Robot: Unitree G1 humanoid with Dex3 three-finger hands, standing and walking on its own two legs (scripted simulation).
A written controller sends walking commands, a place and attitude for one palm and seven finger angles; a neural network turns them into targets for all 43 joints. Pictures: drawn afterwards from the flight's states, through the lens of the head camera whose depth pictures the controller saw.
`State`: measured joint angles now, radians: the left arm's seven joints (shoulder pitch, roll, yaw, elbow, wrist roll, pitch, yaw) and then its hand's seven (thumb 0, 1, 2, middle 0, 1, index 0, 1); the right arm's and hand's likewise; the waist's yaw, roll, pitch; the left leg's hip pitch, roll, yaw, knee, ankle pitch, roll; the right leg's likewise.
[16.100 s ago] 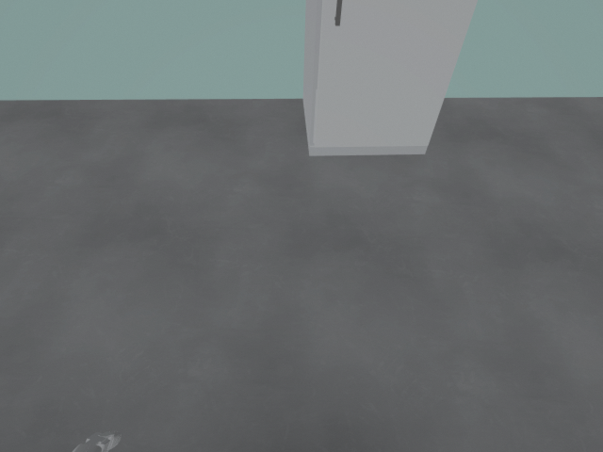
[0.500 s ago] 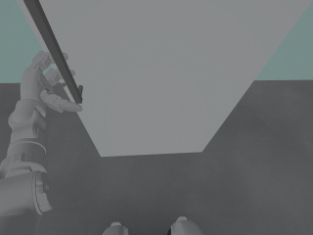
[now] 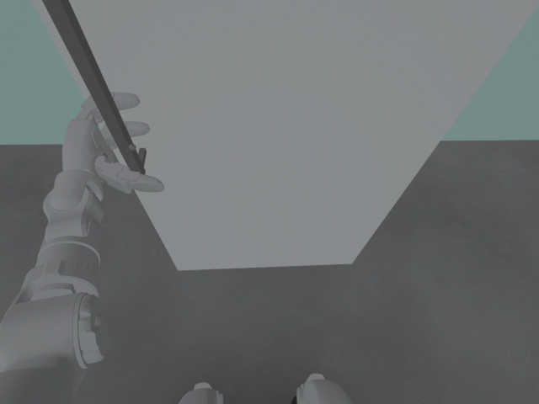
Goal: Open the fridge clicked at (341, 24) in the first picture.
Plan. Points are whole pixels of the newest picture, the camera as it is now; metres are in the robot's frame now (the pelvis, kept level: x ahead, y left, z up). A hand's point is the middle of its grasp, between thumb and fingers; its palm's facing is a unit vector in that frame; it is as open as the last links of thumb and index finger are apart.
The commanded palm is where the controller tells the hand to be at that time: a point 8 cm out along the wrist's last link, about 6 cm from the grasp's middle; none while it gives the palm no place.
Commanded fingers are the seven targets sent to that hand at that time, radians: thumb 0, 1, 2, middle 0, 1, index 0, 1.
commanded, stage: slide the fingers in behind the handle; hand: left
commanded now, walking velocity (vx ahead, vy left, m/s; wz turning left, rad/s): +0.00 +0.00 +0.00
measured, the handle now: (86, 45) +0.51 +0.21 +0.22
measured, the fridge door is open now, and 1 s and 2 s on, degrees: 0 0 0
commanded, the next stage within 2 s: grip the handle and tug to test in 0.70 s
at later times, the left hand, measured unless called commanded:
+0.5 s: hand (135, 147) +0.46 +0.18 +0.09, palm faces +0.01 -1.00 +0.00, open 14.1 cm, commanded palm +0.43 +0.23 +0.09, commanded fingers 0.00 -0.50 0.30 -0.30 -1.20 -0.30 -1.20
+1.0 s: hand (134, 148) +0.46 +0.18 +0.09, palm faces +0.01 -1.00 +0.00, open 13.2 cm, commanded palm +0.43 +0.23 +0.09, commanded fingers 0.00 0.01 0.52 -0.35 -1.27 -0.35 -1.27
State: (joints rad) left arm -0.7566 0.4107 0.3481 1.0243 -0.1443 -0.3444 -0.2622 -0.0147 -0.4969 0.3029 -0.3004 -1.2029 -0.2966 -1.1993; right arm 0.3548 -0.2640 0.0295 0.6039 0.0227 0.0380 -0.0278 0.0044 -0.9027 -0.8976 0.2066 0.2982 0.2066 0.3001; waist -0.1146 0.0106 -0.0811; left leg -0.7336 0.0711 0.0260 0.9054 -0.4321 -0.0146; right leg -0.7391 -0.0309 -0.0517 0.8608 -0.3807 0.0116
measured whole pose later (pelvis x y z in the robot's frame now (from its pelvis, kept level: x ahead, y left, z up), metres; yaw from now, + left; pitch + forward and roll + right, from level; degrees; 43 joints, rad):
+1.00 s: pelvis +0.00 +0.00 +0.00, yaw +0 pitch +14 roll -1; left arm -0.73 0.37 0.31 0.99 -0.15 -0.36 -0.21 -0.01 -0.35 0.36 -0.30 -1.22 -0.29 -1.22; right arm 0.35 -0.26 0.02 0.62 0.02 0.03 -0.02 0.00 -0.90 -0.90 0.21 0.30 0.21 0.30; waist -0.10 0.01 -0.09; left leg -0.71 0.07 0.03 0.90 -0.43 -0.01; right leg -0.72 -0.03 -0.05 0.85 -0.38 0.01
